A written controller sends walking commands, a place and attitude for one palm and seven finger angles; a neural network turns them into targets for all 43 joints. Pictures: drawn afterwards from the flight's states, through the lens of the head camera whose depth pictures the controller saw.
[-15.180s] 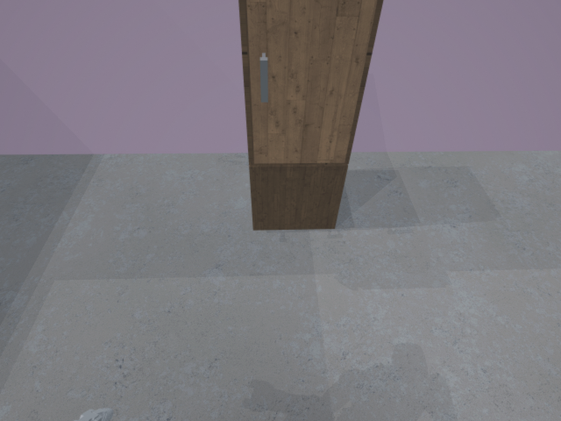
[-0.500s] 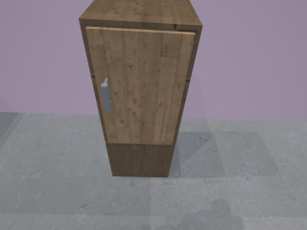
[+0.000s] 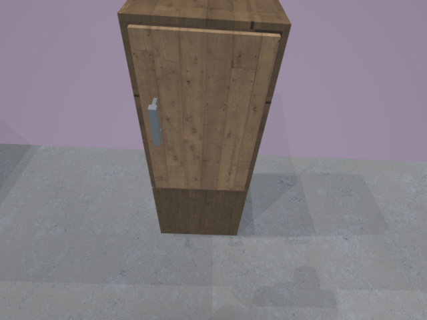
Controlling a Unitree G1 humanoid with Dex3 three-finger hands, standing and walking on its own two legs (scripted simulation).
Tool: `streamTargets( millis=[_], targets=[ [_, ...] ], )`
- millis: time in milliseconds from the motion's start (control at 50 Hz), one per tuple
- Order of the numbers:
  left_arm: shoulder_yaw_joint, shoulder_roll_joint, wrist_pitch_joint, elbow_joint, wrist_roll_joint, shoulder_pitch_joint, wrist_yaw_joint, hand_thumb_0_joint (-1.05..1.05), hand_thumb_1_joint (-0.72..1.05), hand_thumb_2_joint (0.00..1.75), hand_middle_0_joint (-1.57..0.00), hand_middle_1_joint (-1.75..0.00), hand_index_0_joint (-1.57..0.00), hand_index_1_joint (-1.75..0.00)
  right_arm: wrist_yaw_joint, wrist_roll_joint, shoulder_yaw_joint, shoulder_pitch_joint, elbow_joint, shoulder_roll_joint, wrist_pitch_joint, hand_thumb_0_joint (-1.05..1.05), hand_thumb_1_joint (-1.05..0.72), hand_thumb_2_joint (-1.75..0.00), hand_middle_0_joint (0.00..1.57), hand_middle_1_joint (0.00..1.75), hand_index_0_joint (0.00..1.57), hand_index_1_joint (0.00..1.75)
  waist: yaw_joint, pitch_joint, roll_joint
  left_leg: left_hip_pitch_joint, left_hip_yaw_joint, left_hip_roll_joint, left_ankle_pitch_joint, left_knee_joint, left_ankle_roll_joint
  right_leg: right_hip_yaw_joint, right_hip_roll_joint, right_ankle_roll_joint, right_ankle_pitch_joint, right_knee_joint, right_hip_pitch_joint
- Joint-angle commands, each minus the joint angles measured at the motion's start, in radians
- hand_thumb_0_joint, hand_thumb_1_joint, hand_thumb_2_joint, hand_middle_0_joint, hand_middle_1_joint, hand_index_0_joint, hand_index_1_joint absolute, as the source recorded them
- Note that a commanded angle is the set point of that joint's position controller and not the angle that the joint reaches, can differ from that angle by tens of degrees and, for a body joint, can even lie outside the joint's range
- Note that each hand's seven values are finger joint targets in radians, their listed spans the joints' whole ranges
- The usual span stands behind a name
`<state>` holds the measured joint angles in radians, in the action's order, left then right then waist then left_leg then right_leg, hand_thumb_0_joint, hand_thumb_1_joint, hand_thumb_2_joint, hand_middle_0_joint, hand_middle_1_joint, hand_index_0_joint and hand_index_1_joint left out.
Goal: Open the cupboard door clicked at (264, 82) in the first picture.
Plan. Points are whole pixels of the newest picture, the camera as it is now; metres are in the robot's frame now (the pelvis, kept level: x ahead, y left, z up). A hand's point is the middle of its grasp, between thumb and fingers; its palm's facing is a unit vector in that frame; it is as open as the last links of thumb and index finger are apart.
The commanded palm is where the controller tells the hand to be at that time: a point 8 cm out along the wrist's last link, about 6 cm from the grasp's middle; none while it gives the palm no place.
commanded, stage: look again from close up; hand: left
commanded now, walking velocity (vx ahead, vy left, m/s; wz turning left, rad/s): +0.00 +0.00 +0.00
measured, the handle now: (156, 121) +0.62 +0.20 +0.00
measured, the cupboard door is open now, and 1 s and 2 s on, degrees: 0 0 0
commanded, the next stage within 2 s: shuffle to correct the standing spot in 0.46 s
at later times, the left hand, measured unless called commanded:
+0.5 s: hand out of the picture +0.00 +0.15 -0.18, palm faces +0.03 -0.99 -0.15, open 7.4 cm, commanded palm none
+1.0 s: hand out of the picture +0.03 +0.13 -0.18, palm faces +0.05 -0.99 -0.15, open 7.4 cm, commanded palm none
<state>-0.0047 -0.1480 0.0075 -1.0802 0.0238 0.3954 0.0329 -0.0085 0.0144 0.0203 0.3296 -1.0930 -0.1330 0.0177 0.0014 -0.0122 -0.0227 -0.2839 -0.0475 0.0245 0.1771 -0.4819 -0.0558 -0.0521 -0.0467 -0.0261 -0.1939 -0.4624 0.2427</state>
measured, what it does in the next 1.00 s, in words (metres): shifts its weight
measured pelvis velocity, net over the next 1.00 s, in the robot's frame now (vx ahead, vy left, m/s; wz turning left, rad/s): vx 0.09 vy -0.02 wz -0.01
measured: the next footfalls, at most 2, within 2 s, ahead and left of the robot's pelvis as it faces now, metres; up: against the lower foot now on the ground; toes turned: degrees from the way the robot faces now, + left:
none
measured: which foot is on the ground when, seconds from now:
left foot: down 0.00-1.00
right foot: down 0.00-1.00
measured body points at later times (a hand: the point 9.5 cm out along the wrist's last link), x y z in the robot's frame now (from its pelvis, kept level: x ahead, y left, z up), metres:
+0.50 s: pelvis +0.01 +0.00 +0.00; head +0.02 +0.01 +0.45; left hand +0.00 +0.21 -0.16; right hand +0.01 -0.22 -0.15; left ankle +0.05 +0.08 -0.74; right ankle +0.03 -0.14 -0.74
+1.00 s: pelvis +0.09 -0.02 +0.00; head +0.09 -0.02 +0.45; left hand +0.03 +0.18 -0.16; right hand +0.06 -0.24 -0.16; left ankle +0.05 +0.08 -0.74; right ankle +0.03 -0.14 -0.74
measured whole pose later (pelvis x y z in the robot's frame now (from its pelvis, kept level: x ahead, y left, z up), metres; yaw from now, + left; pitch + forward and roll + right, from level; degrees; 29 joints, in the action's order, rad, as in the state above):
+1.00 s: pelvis +0.09 -0.02 +0.00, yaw -1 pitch +1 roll +0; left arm 0.01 -0.11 -0.02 -1.11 0.02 0.42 0.03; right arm -0.04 0.01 0.01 0.33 -1.12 -0.12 -0.02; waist 0.00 0.00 -0.01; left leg -0.21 -0.04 0.00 0.33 -0.53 -0.02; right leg -0.05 -0.02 0.00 -0.34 -0.50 0.17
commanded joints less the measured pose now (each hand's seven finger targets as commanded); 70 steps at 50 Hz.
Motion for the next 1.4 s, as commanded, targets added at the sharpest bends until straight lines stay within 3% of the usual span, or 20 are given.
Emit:
streamTargets(
  millis=[0, 180, 340, 540, 600, 660, 720, 820, 880, 940, 960, 1020, 1100, 1200, 1260, 1280, 1300, 1320, 1340, 1380],
  targets=[
    [0.019, -0.079, -0.019, 0.029, -0.001, 0.065, 0.012, 0.0, 0.9, 0.9, -0.2, -0.3, -0.2, -0.3, -0.01, -0.004, 0.019, 0.032, 0.044, -0.117, -0.021, 0.0, -0.9, -0.9, 0.2, 0.3, 0.2, 0.3, 0.0, -0.078, 0.022, -0.071, 0.154, -0.114, 0.249, 0.178, 0.011, 0.086, -0.054, 0.043, -0.149, 0.102, 0.02],
    [0.023, -0.06, -0.021, 0.027, 0.0, 0.063, 0.014, 0.0, 0.9, 0.9, -0.2, -0.3, -0.2, -0.3, -0.011, -0.001, 0.019, 0.033, 0.036, -0.098, -0.021, 0.0, -0.9, -0.9, 0.2, 0.3, 0.2, 0.3, 0.002, -0.098, 0.018, -0.072, 0.146, -0.108, 0.233, 0.173, 0.016, 0.095, -0.054, 0.042, -0.165, 0.109, 0.048],
    [0.024, -0.055, -0.022, 0.028, -0.001, 0.056, 0.013, 0.0, 0.9, 0.9, -0.2, -0.3, -0.2, -0.3, -0.013, -0.002, 0.017, 0.025, 0.036, -0.103, -0.029, 0.0, -0.9, -0.9, 0.2, 0.3, 0.2, 0.3, -0.005, -0.066, 0.052, -0.061, 0.155, -0.12, 0.193, 0.19, 0.015, 0.074, -0.05, 0.039, -0.064, 0.085, -0.01],
    [0.022, -0.059, -0.026, 0.025, -0.005, 0.032, 0.015, 0.0, 0.9, 0.9, -0.2, -0.3, -0.2, -0.3, -0.014, -0.004, 0.011, 0.027, 0.022, -0.097, -0.032, 0.0, -0.9, -0.9, 0.2, 0.3, 0.2, 0.3, -0.002, -0.046, 0.023, -0.007, 0.13, -0.117, 0.078, 0.17, 0.02, 0.074, -0.06, 0.04, -0.005, 0.1, -0.034],
    [0.025, -0.059, -0.021, 0.018, 0.001, 0.041, 0.009, 0.0, 0.9, 0.9, -0.2, -0.3, -0.2, -0.3, -0.014, 0.001, 0.014, 0.039, 0.011, -0.108, -0.026, 0.0, -0.9, -0.9, 0.2, 0.3, 0.2, 0.3, 0.001, -0.05, 0.032, -0.011, 0.151, -0.123, 0.288, 0.195, 0.012, 0.062, -0.042, 0.041, -0.18, 0.091, -0.02],
    [0.032, -0.056, -0.013, 0.018, 0.006, 0.054, -0.002, 0.0, 0.9, 0.9, -0.2, -0.3, -0.2, -0.3, -0.015, 0.006, 0.021, 0.03, 0.015, -0.122, -0.021, 0.0, -0.9, -0.9, 0.2, 0.3, 0.2, 0.3, -0.005, -0.115, 0.059, -0.073, 0.186, -0.145, 0.445, 0.233, -0.007, 0.049, -0.021, 0.044, -0.272, 0.064, 0.014],
    [0.037, -0.047, -0.014, 0.02, 0.007, 0.075, -0.009, 0.0, 0.9, 0.9, -0.2, -0.3, -0.2, -0.3, -0.015, 0.007, 0.025, 0.029, 0.021, -0.125, -0.023, 0.0, -0.9, -0.9, 0.2, 0.3, 0.2, 0.3, -0.013, -0.158, 0.057, -0.105, 0.195, -0.151, 0.467, 0.224, -0.021, 0.056, -0.017, 0.053, -0.281, 0.053, 0.029],
    [0.044, -0.05, -0.027, 0.021, 0.001, 0.102, -0.014, 0.0, 0.9, 0.9, -0.2, -0.3, -0.2, -0.3, -0.018, 0.004, 0.023, 0.049, 0.027, -0.102, -0.039, 0.0, -0.9, -0.9, 0.2, 0.3, 0.2, 0.3, -0.01, -0.126, 0.027, -0.068, 0.148, -0.133, 0.343, 0.126, -0.023, 0.103, -0.039, 0.084, -0.243, 0.062, 0.018],
    [0.04, -0.047, -0.034, 0.01, -0.004, 0.109, -0.004, 0.0, 0.9, 0.9, -0.2, -0.3, -0.2, -0.3, -0.023, -0.002, 0.005, 0.044, 0.025, -0.068, -0.05, 0.0, -0.9, -0.9, 0.2, 0.3, 0.2, 0.3, -0.013, -0.099, -0.018, -0.043, 0.072, -0.096, 0.055, 0.033, 0.0, 0.134, -0.073, 0.087, -0.025, 0.075, -0.041],
    [0.027, -0.047, -0.043, -0.007, -0.01, 0.112, 0.013, 0.0, 0.9, 0.9, -0.2, -0.3, -0.2, -0.3, -0.037, -0.008, -0.006, 0.061, 0.004, -0.063, -0.055, 0.0, -0.9, -0.9, 0.2, 0.3, 0.2, 0.3, 0.002, -0.01, -0.013, 0.077, 0.05, -0.109, -0.333, 0.004, 0.023, 0.084, -0.085, 0.061, 0.54, 0.002, -0.109],
    [0.027, -0.055, -0.043, -0.003, -0.013, 0.108, 0.02, 0.0, 0.9, 0.9, -0.2, -0.3, -0.2, -0.3, -0.043, -0.012, -0.004, 0.068, 0.0, -0.07, -0.053, 0.0, -0.9, -0.9, 0.2, 0.3, 0.2, 0.3, 0.004, 0.018, 0.007, 0.109, 0.05, -0.113, -0.448, -0.002, 0.028, 0.077, -0.088, 0.051, 0.64, -0.013, -0.134],
    [0.042, -0.094, -0.027, 0.03, -0.012, 0.092, 0.034, 0.0, 0.9, 0.9, -0.2, -0.3, -0.2, -0.3, -0.051, -0.017, 0.012, 0.066, 0.018, -0.091, -0.035, 0.0, -0.9, -0.9, 0.2, 0.3, 0.2, 0.3, 0.001, 0.012, 0.045, 0.122, 0.034, -0.114, -0.593, -0.04, 0.033, 0.071, -0.094, 0.044, 0.71, -0.073, -0.126],
    [0.058, -0.115, -0.013, 0.06, -0.008, 0.06, 0.036, 0.0, 0.9, 0.9, -0.2, -0.3, -0.2, -0.3, -0.049, -0.01, 0.035, 0.041, 0.048, -0.112, -0.013, 0.0, -0.9, -0.9, 0.2, 0.3, 0.2, 0.3, 0.001, 0.047, -0.013, 0.129, 0.015, -0.114, -0.539, -0.095, 0.038, 0.077, -0.114, 0.053, 0.74, -0.101, -0.118],
    [0.064, -0.121, 0.0, 0.094, -0.004, 0.006, 0.031, 0.0, 0.9, 0.9, -0.2, -0.3, -0.2, -0.3, -0.036, -0.004, 0.044, -0.002, 0.077, -0.092, -0.002, 0.0, -0.9, -0.9, 0.2, 0.3, 0.2, 0.3, -0.001, 0.028, -0.04, 0.091, -0.001, -0.084, -0.265, -0.126, 0.05, 0.11, -0.162, 0.105, 0.651, -0.058, -0.085],
    [0.057, -0.125, 0.009, 0.112, -0.004, -0.036, 0.026, 0.0, 0.9, 0.9, -0.2, -0.3, -0.2, -0.3, -0.028, -0.004, 0.038, -0.024, 0.09, -0.086, 0.002, 0.0, -0.9, -0.9, 0.2, 0.3, 0.2, 0.3, 0.005, -0.003, -0.043, 0.095, 0.026, -0.094, -0.174, -0.071, 0.046, 0.116, -0.16, 0.115, 0.42, -0.019, -0.02],
    [0.049, -0.157, -0.027, 0.114, 0.006, -0.019, 0.056, 0.0, 0.9, 0.9, -0.2, -0.3, -0.2, -0.3, -0.024, -0.017, 0.034, -0.084, 0.173, -0.132, -0.034, 0.0, -0.9, -0.9, 0.2, 0.3, 0.2, 0.3, 0.006, 0.019, -0.04, 0.088, 0.001, -0.115, -0.327, -0.121, 0.061, 0.149, -0.133, 0.064, 0.826, -0.062, -0.043],
    [0.062, -0.208, -0.041, 0.144, 0.001, -0.038, 0.054, 0.0, 0.9, 0.9, -0.2, -0.3, -0.2, -0.3, -0.015, -0.019, 0.033, -0.061, 0.213, -0.148, -0.038, 0.0, -0.9, -0.9, 0.2, 0.3, 0.2, 0.3, 0.022, 0.072, 0.001, 0.063, -0.003, -0.104, -0.408, -0.127, 0.054, 0.092, -0.151, 0.057, 0.897, -0.123, -0.119],
    [0.061, -0.187, -0.043, 0.157, -0.001, -0.03, 0.05, 0.0, 0.9, 0.9, -0.2, -0.3, -0.2, -0.3, -0.017, -0.003, 0.037, 0.006, 0.185, -0.14, -0.043, 0.0, -0.9, -0.9, 0.2, 0.3, 0.2, 0.3, 0.026, 0.193, -0.03, 0.1, 0.023, -0.116, -0.491, -0.121, 0.025, 0.064, -0.125, 0.073, 0.851, -0.236, -0.185],
    [0.058, -0.166, -0.039, 0.166, -0.013, -0.056, 0.048, 0.0, 0.9, 0.9, -0.2, -0.3, -0.2, -0.3, -0.022, -0.002, 0.044, 0.027, 0.175, -0.173, -0.039, 0.0, -0.9, -0.9, 0.2, 0.3, 0.2, 0.3, 0.026, 0.254, -0.04, 0.167, 0.067, -0.149, -0.649, -0.114, 0.003, 0.028, -0.088, 0.067, 0.65, -0.271, -0.157],
    [0.04, -0.117, -0.013, 0.203, -0.015, -0.113, 0.038, 0.0, 0.9, 0.9, -0.2, -0.3, -0.2, -0.3, -0.022, 0.002, 0.044, 0.019, 0.187, -0.205, -0.035, 0.0, -0.9, -0.9, 0.2, 0.3, 0.2, 0.3, 0.027, 0.16, 0.218, 0.304, 0.213, -0.266, -0.942, -0.006, -0.087, 0.013, 0.024, 0.044, -0.258, -0.328, 0.109]
  ],
)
